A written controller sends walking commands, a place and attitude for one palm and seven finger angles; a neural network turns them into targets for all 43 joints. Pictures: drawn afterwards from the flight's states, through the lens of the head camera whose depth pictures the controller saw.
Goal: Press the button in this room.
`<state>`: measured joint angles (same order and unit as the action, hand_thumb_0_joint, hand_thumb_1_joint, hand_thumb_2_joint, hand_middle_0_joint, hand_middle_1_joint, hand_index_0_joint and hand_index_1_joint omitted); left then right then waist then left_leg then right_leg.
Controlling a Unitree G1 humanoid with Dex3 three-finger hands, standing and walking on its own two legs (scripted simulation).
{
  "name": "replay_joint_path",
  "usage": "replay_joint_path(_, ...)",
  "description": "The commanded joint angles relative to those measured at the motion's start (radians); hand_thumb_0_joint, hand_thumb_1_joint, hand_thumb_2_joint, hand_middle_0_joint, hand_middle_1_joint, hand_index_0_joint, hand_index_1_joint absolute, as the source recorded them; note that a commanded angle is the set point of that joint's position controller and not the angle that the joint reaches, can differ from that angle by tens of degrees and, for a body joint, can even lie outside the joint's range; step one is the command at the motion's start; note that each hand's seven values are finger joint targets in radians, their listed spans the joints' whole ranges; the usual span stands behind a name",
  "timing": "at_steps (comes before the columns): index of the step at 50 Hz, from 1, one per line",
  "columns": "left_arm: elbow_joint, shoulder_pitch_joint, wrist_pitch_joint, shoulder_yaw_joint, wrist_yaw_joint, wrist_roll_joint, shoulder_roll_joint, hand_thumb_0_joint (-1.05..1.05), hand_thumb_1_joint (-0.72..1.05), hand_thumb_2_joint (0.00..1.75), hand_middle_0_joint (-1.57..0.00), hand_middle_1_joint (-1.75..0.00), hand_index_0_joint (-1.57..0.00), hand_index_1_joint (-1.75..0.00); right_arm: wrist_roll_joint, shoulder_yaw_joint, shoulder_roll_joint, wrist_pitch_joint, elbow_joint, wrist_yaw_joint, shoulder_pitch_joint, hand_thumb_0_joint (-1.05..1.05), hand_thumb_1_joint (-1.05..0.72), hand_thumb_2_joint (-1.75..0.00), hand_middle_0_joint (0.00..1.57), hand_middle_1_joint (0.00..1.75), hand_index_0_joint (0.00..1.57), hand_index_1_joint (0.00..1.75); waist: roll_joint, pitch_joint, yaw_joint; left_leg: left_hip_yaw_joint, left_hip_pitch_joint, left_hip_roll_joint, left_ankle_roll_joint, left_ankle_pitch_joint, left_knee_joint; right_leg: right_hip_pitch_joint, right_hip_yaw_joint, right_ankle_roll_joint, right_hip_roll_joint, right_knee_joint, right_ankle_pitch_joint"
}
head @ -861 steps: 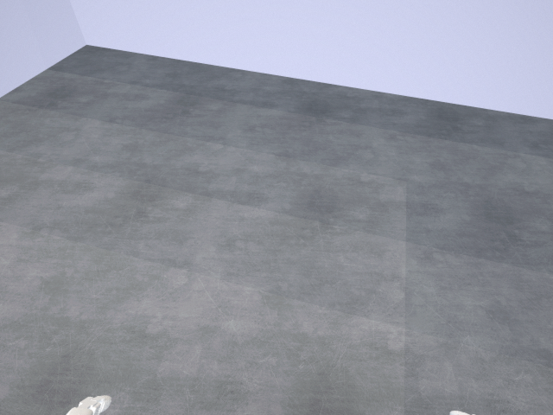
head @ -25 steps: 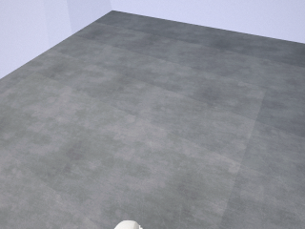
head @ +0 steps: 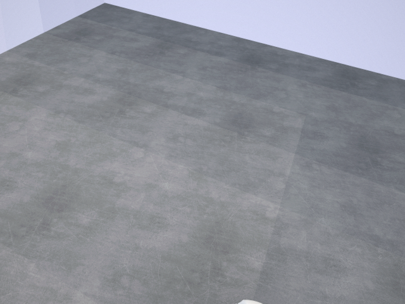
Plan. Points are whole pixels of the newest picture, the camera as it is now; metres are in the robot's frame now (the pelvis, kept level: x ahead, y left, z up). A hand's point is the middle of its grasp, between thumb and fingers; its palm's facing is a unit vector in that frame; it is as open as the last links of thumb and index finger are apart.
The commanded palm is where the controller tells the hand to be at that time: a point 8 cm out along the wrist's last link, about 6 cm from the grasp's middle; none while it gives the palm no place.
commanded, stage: turn or walk to find it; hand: left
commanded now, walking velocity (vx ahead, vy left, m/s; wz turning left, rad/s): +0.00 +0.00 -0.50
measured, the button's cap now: out of the picture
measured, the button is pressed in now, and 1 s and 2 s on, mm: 0 0 0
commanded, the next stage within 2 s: none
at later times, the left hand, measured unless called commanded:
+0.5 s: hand out of the picture +0.11 +0.14 -0.16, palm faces -0.20 -0.95 -0.23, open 7.4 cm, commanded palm none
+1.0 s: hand (155, 286) +0.18 +0.13 -0.16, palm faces -0.47 -0.85 -0.24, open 7.4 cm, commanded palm none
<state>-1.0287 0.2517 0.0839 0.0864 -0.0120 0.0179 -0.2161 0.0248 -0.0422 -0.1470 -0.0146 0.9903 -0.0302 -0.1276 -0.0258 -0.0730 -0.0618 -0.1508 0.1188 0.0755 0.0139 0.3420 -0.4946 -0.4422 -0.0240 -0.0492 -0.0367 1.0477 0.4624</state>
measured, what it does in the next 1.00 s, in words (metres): steps on the spot, turning right: right foot, then left foot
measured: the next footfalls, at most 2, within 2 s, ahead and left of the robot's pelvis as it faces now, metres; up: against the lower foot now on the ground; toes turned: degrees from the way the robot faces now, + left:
right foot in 0.14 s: +0.04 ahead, -0.14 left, +0.00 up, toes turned -12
left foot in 0.62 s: +0.06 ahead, +0.09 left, +0.00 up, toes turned -15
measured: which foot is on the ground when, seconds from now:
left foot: down 0.00-0.14, up 0.16-0.60, down 0.62-1.00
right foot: up 0.00-0.12, down 0.14-0.64, up 0.66-1.00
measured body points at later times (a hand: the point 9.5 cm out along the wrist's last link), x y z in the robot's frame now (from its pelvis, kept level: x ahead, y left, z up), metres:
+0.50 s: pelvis -0.01 -0.04 +0.00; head +0.03 -0.06 +0.45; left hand +0.12 +0.19 -0.14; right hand +0.02 -0.32 -0.14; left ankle +0.02 +0.12 -0.68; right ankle +0.00 -0.14 -0.74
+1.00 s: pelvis +0.00 -0.01 +0.00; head +0.04 -0.03 +0.45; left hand +0.20 +0.17 -0.14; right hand -0.10 -0.24 -0.15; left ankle +0.03 +0.10 -0.74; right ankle -0.09 -0.12 -0.69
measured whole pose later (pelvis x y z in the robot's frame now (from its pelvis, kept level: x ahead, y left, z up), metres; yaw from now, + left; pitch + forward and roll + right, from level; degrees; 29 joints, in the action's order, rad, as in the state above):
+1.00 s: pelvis +0.00 -0.01 +0.00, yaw -31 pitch +0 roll +0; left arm -0.95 0.15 0.09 0.08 -0.03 0.02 -0.24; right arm 0.03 -0.05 -0.17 0.00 0.96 -0.01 -0.26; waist -0.01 -0.09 0.01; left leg -0.24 0.17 0.12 0.01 0.32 -0.50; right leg -0.41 -0.05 -0.07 -0.06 0.94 0.46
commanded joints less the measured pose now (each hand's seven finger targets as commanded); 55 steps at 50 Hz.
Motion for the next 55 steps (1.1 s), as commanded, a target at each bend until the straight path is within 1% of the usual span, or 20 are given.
replay_joint_path(1, 0.116, -0.06, -0.029, 0.003, -0.005, 0.002, -0.047, 0.0, 0.9, 0.9, -0.2, -0.3, -0.2, -0.3, 0.003, -0.065, -0.222, 0.011, -0.047, -0.008, -0.05, 0.0, -0.9, -0.9, 0.2, 0.3, 0.2, 0.3, 0.229, -0.001, 0.07, 0.087, -0.018, 0.257, -0.152, -0.505, 0.114, -0.034, -0.057, -0.013, -0.027, -0.153, -0.011)
replay_joint_path(4, 0.121, -0.033, -0.045, 0.003, -0.007, 0.003, -0.058, 0.0, 0.9, 0.9, -0.2, -0.3, -0.2, -0.3, 0.003, -0.079, -0.247, 0.004, -0.055, 0.0, -0.042, 0.0, -0.9, -0.9, 0.2, 0.3, 0.2, 0.3, 0.229, 0.034, 0.061, 0.062, -0.013, 0.263, -0.119, -0.51, 0.008, 0.078, -0.093, 0.002, -0.006, -0.338, -0.063)
replay_joint_path(6, 0.093, 0.082, -0.064, 0.016, -0.006, 0.007, -0.113, 0.0, 0.9, 0.9, -0.2, -0.3, -0.2, -0.3, -0.004, -0.079, -0.242, 0.003, -0.067, 0.006, -0.034, 0.0, -0.9, -0.9, 0.2, 0.3, 0.2, 0.3, 0.098, 0.098, -0.001, -0.019, 0.076, 0.197, -0.036, -0.383, -0.226, 0.284, -0.078, 0.016, -0.016, -0.577, -0.336)
replay_joint_path(7, 0.084, 0.13, -0.081, 0.035, 0.009, 0.019, -0.236, 0.0, 0.9, 0.9, -0.2, -0.3, -0.2, -0.3, -0.012, -0.062, -0.164, 0.0, -0.099, 0.011, -0.051, 0.0, -0.9, -0.9, 0.2, 0.3, 0.2, 0.3, -0.256, 0.124, -0.024, -0.05, 0.323, 0.076, 0.03, 0.059, -0.481, 0.438, 0.261, 0.098, -0.244, -0.674, -0.641)
replay_joint_path(8, 0.076, 0.162, -0.077, 0.04, 0.021, 0.0, -0.278, 0.0, 0.9, 0.9, -0.2, -0.3, -0.2, -0.3, -0.016, -0.045, -0.14, -0.009, -0.149, 0.008, 0.026, 0.0, -0.9, -0.9, 0.2, 0.3, 0.2, 0.3, -0.332, 0.126, -0.049, 0.058, 0.424, -0.006, 0.04, 0.342, -0.637, 0.419, 0.424, 0.211, -0.37, -0.672, -0.942)
replay_joint_path(9, 0.088, 0.146, -0.075, 0.038, 0.033, -0.003, -0.258, 0.0, 0.9, 0.9, -0.2, -0.3, -0.2, -0.3, -0.02, -0.043, -0.151, -0.019, -0.154, 0.003, 0.033, 0.0, -0.9, -0.9, 0.2, 0.3, 0.2, 0.3, -0.213, 0.129, -0.036, 0.144, 0.419, 0.027, 0.03, 0.285, -0.699, 0.39, 0.366, 0.26, -0.377, -0.671, -0.868)
replay_joint_path(14, 0.158, -0.062, -0.072, 0.019, 0.032, 0.0, -0.186, 0.0, 0.9, 0.9, -0.2, -0.3, -0.2, -0.3, -0.006, -0.047, -0.17, -0.023, -0.102, 0.015, -0.01, 0.0, -0.9, -0.9, 0.2, 0.3, 0.2, 0.3, -0.089, 0.101, 0.041, 0.164, 0.397, 0.029, 0.047, 0.051, -0.694, 0.26, 0.257, 0.197, -0.22, -0.701, -0.514)
replay_joint_path(24, 0.144, -0.024, -0.069, 0.025, 0.023, 0.01, -0.216, 0.0, 0.9, 0.9, -0.2, -0.3, -0.2, -0.3, -0.015, -0.031, -0.163, -0.008, -0.131, 0.01, 0.014, 0.0, -0.9, -0.9, 0.2, 0.3, 0.2, 0.3, -0.105, 0.098, 0.015, 0.136, 0.329, -0.018, 0.055, 0.085, -0.358, 0.27, 0.348, 0.234, -0.197, -0.703, -0.473)
replay_joint_path(29, 0.16, -0.097, -0.056, 0.026, 0.023, 0.001, -0.207, 0.0, 0.9, 0.9, -0.2, -0.3, -0.2, -0.3, -0.025, -0.029, -0.16, 0.011, -0.102, -0.003, -0.115, 0.0, -0.9, -0.9, 0.2, 0.3, 0.2, 0.3, -0.12, 0.134, 0.081, 0.118, 0.074, -0.046, 0.037, -0.049, -0.016, 0.157, 0.361, 0.174, -0.14, -0.606, -0.506)
replay_joint_path(30, 0.173, -0.11, -0.051, 0.019, 0.022, -0.006, -0.179, 0.0, 0.9, 0.9, -0.2, -0.3, -0.2, -0.3, -0.024, -0.034, -0.186, 0.022, -0.09, -0.006, -0.159, 0.0, -0.9, -0.9, 0.2, 0.3, 0.2, 0.3, -0.039, 0.149, 0.102, 0.148, -0.059, -0.002, 0.023, -0.105, 0.1, 0.056, 0.313, 0.129, -0.082, -0.534, -0.419)
replay_joint_path(31, 0.191, -0.086, -0.047, 0.008, 0.016, -0.015, -0.114, 0.0, 0.9, 0.9, -0.2, -0.3, -0.2, -0.3, -0.012, -0.046, -0.27, 0.033, -0.097, -0.008, -0.163, 0.0, -0.9, -0.9, 0.2, 0.3, 0.2, 0.3, 0.224, 0.154, 0.1, 0.395, -0.151, 0.225, -0.043, -0.125, 0.23, -0.11, 0.194, 0.068, 0.059, -0.343, -0.172)
replay_joint_path(32, 0.2, -0.096, -0.044, 0.004, 0.012, -0.006, -0.101, 0.0, 0.9, 0.9, -0.2, -0.3, -0.2, -0.3, -0.008, -0.059, -0.327, 0.023, -0.114, -0.007, -0.144, 0.0, -0.9, -0.9, 0.2, 0.3, 0.2, 0.3, 0.356, 0.109, 0.095, 0.497, -0.071, 0.392, -0.12, -0.234, 0.257, -0.169, 0.069, 0.02, 0.093, -0.124, 0.131)
replay_joint_path(33, 0.197, -0.106, -0.038, 0.013, 0.01, 0.002, -0.131, 0.0, 0.9, 0.9, -0.2, -0.3, -0.2, -0.3, -0.002, -0.05, -0.305, 0.015, -0.133, -0.004, -0.113, 0.0, -0.9, -0.9, 0.2, 0.3, 0.2, 0.3, 0.249, 0.067, 0.091, 0.455, 0.053, 0.393, -0.159, -0.213, 0.247, -0.12, 0.106, 0.017, 0.058, 0.015, 0.116)
replay_joint_path(34, 0.174, -0.084, -0.024, 0.024, 0.011, 0.009, -0.136, 0.0, 0.9, 0.9, -0.2, -0.3, -0.2, -0.3, -0.001, -0.038, -0.255, 0.019, -0.138, -0.009, -0.051, 0.0, -0.9, -0.9, 0.2, 0.3, 0.2, 0.3, 0.307, 0.045, 0.056, 0.399, 0.108, 0.339, -0.131, -0.213, 0.269, -0.126, 0.127, 0.004, 0.046, 0.083, 0.06)
replay_joint_path(37, 0.148, -0.052, -0.029, 0.026, -0.008, 0.01, -0.12, 0.0, 0.9, 0.9, -0.2, -0.3, -0.2, -0.3, 0.0, -0.03, -0.212, 0.029, -0.147, -0.012, -0.038, 0.0, -0.9, -0.9, 0.2, 0.3, 0.2, 0.3, 0.165, 0.036, 0.038, 0.203, 0.04, 0.223, -0.107, -0.371, 0.199, -0.155, 0.068, -0.015, 0.031, 0.196, -0.063)
replay_joint_path(43, 0.172, -0.126, -0.032, 0.006, -0.011, 0.0, -0.076, 0.0, 0.9, 0.9, -0.2, -0.3, -0.2, -0.3, -0.004, -0.047, -0.208, 0.035, -0.09, -0.009, -0.191, 0.0, -0.9, -0.9, 0.2, 0.3, 0.2, 0.3, 0.166, 0.094, 0.095, 0.135, -0.151, 0.251, -0.153, -0.659, 0.123, -0.177, 0.013, -0.038, -0.008, 0.075, -0.04)
replay_joint_path(50, 0.192, -0.169, -0.041, -0.008, -0.012, -0.002, -0.057, 0.0, 0.9, 0.9, -0.2, -0.3, -0.2, -0.3, 0.003, -0.07, -0.241, 0.02, -0.066, 0.006, -0.181, 0.0, -0.9, -0.9, 0.2, 0.3, 0.2, 0.3, 0.255, 0.085, 0.111, 0.054, -0.089, 0.293, -0.139, -0.634, 0.058, 0.014, -0.075, -0.002, -0.006, -0.274, 0.007)
replay_joint_path(53, 0.152, -0.046, -0.063, 0.002, -0.008, 0.001, -0.1, 0.0, 0.9, 0.9, -0.2, -0.3, -0.2, -0.3, -0.006, -0.07, -0.246, 0.018, -0.069, 0.012, -0.157, 0.0, -0.9, -0.9, 0.2, 0.3, 0.2, 0.3, 0.161, 0.134, 0.039, -0.027, 0.032, 0.248, -0.045, -0.524, -0.128, 0.277, -0.083, 0.03, 0.001, -0.589, -0.283)
replay_joint_path(54, 0.132, 0.039, -0.077, 0.019, 0.007, 0.011, -0.203, 0.0, 0.9, 0.9, -0.2, -0.3, -0.2, -0.3, -0.016, -0.06, -0.192, 0.013, -0.084, 0.019, -0.172, 0.0, -0.9, -0.9, 0.2, 0.3, 0.2, 0.3, -0.076, 0.185, 0.002, -0.073, 0.247, 0.181, 0.021, -0.241, -0.335, 0.491, 0.127, 0.089, -0.169, -0.675, -0.497)
replay_joint_path(55, 0.111, 0.099, -0.079, 0.039, 0.021, 0.003, -0.294, 0.0, 0.9, 0.9, -0.2, -0.3, -0.2, -0.3, -0.013, -0.033, -0.126, 0.005, -0.144, 0.02, -0.074, 0.0, -0.9, -0.9, 0.2, 0.3, 0.2, 0.3, -0.296, 0.15, -0.036, -0.035, 0.466, 0.04, 0.063, 0.305, -0.561, 0.496, 0.415, 0.195, -0.378, -0.667, -0.91)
